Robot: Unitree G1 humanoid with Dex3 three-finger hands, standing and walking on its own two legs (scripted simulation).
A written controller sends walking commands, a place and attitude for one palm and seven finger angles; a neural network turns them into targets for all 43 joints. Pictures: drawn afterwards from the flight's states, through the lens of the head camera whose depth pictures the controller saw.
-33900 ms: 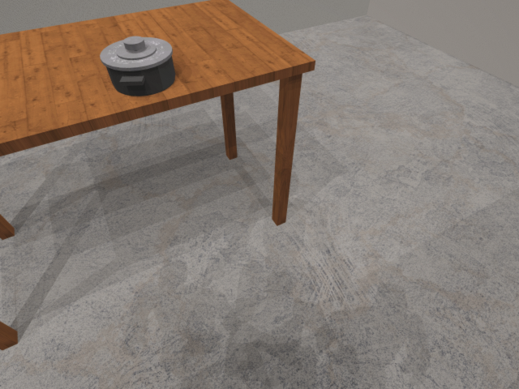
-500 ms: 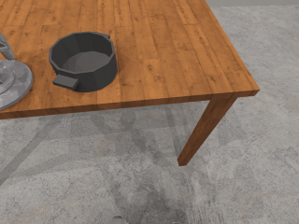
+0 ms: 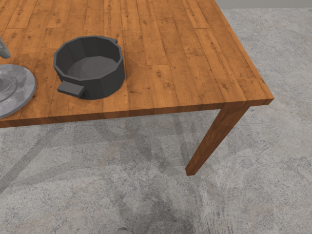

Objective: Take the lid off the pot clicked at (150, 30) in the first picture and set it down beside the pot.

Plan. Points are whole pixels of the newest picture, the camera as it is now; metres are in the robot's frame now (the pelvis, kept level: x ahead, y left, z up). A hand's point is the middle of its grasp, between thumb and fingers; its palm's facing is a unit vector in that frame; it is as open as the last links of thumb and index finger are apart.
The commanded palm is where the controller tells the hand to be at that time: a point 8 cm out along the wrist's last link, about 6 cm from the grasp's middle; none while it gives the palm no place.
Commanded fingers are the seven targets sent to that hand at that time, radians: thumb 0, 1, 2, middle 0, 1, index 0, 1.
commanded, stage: raise the empty hand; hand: left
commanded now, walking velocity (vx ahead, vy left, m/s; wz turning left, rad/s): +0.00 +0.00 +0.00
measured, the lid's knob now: out of the picture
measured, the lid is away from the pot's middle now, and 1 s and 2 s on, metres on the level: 0.23 0.23 0.23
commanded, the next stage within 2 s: draw the hand back to the body in 1.16 s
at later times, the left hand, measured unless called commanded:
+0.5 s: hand out of the picture +0.46 +0.37 +0.21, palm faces -0.31 -0.13 -0.94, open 11.0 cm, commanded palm +0.48 +0.36 +0.29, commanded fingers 0.00 -0.11 0.85 -0.44 -0.68 -0.44 -0.68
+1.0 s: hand out of the picture +0.46 +0.36 +0.26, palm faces -0.24 -0.13 -0.96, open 11.0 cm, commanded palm +0.48 +0.36 +0.34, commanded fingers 0.00 -0.11 0.85 -0.44 -0.68 -0.44 -0.68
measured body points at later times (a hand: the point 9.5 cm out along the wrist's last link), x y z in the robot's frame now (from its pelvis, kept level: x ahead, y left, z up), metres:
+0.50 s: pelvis +0.00 +0.00 +0.00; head +0.07 +0.02 +0.45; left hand +0.47 +0.37 +0.26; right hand +0.03 -0.27 -0.12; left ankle +0.02 +0.10 -0.71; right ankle -0.04 -0.15 -0.71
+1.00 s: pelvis +0.01 +0.00 +0.01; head +0.08 +0.00 +0.46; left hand +0.47 +0.37 +0.32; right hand +0.04 -0.28 -0.11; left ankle +0.02 +0.10 -0.71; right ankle -0.04 -0.15 -0.71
